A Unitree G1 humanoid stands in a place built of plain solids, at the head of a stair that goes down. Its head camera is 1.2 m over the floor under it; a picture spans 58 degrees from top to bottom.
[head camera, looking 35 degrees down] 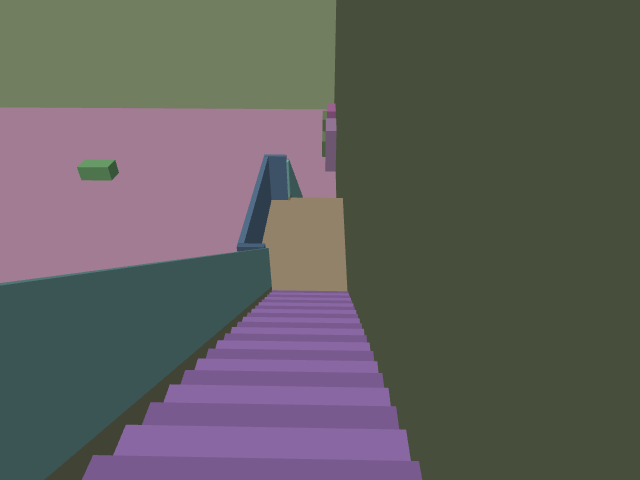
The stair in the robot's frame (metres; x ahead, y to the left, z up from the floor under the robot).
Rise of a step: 0.16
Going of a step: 0.23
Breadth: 1.29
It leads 1 degrees to the right of straight ahead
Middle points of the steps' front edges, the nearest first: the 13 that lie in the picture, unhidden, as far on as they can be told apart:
0.91 0.26 -0.48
1.13 0.25 -0.64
1.36 0.25 -0.80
1.59 0.24 -0.96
1.82 0.24 -1.12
2.05 0.23 -1.28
2.28 0.23 -1.44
2.51 0.23 -1.60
2.74 0.22 -1.76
2.97 0.22 -1.92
3.20 0.21 -2.08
3.42 0.21 -2.24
3.65 0.20 -2.40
